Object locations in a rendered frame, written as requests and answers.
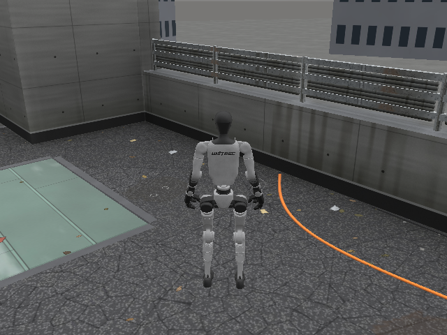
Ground right robot upper arm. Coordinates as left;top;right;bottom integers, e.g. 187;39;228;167
238;141;256;180

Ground left robot hand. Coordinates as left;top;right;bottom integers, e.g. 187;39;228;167
184;194;200;209

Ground robot head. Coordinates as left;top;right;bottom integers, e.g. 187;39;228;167
212;111;235;144

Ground right robot hand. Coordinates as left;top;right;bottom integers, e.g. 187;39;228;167
248;194;264;210

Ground left robot upper arm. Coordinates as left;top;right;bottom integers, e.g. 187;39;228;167
191;141;209;179

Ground right robot forearm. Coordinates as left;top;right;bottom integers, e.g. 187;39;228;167
249;169;263;197

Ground robot right thigh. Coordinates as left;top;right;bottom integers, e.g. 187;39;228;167
233;195;247;244

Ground left robot forearm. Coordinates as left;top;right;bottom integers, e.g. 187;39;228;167
186;169;198;197

